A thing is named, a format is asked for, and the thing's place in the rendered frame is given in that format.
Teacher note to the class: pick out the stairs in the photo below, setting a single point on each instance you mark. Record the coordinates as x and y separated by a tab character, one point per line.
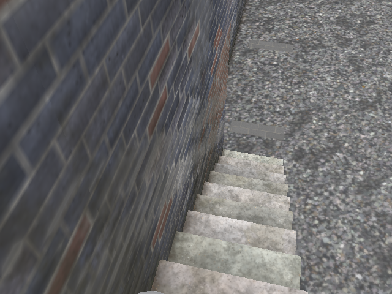
238	239

